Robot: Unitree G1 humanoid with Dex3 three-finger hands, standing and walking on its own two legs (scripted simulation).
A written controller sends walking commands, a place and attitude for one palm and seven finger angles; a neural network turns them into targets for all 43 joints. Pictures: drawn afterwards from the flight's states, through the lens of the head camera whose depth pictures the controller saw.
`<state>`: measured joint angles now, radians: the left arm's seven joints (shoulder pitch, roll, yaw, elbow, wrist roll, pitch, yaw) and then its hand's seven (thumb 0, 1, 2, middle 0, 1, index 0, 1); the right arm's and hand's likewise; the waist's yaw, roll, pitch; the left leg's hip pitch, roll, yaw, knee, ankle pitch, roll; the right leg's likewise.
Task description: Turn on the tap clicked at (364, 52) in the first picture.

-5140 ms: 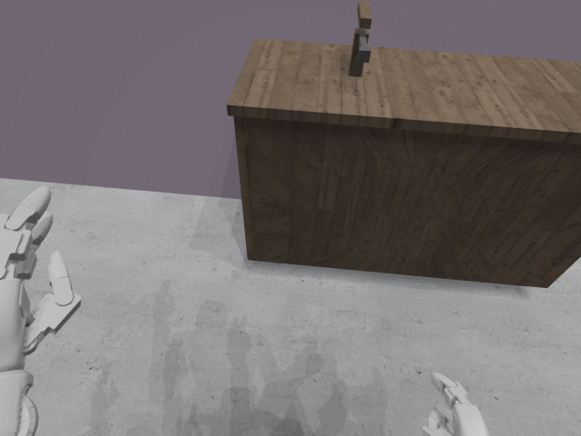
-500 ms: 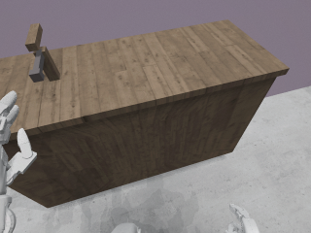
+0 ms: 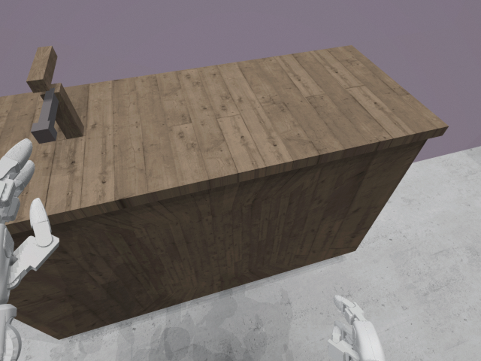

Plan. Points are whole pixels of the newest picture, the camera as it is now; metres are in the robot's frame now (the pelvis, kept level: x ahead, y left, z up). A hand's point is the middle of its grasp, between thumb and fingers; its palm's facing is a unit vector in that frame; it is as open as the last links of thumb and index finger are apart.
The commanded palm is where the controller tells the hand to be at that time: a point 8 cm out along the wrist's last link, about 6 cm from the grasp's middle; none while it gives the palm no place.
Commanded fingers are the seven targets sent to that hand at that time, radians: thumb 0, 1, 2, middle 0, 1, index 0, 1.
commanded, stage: come to a stop and stand still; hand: left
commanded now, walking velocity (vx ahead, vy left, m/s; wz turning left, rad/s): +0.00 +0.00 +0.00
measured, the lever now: (44, 132) +0.45 +0.39 +0.13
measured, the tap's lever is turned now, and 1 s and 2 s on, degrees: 0 0 0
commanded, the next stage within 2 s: look again from close up in 1.56 s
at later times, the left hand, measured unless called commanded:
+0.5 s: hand (28, 264) +0.19 +0.26 +0.17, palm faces +0.29 -0.88 -0.38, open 7.4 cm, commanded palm +0.13 +0.30 +0.18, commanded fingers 0.00 0.90 0.90 -0.20 -0.30 -0.20 -0.30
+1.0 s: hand out of the picture +0.19 +0.29 +0.17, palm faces +0.42 -0.84 -0.34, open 7.4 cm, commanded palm +0.14 +0.32 +0.18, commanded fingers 0.00 0.90 0.90 -0.20 -0.30 -0.20 -0.30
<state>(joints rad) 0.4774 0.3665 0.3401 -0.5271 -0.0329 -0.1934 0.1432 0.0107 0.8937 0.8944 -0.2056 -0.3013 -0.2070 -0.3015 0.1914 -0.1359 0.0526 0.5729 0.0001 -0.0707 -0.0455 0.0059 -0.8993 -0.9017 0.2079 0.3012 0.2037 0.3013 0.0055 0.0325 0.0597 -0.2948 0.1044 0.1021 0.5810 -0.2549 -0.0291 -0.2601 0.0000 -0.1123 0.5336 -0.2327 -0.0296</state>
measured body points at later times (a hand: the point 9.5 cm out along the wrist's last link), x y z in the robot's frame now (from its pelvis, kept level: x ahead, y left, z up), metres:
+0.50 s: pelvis -0.04 +0.03 +0.01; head -0.04 +0.05 +0.45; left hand +0.17 +0.30 +0.19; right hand +0.11 -0.21 -0.06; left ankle +0.01 +0.11 -0.73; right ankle +0.03 -0.10 -0.73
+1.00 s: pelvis -0.02 +0.04 +0.01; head -0.02 +0.06 +0.46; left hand +0.17 +0.34 +0.19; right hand +0.16 -0.17 -0.05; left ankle +0.01 +0.11 -0.73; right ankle +0.03 -0.09 -0.73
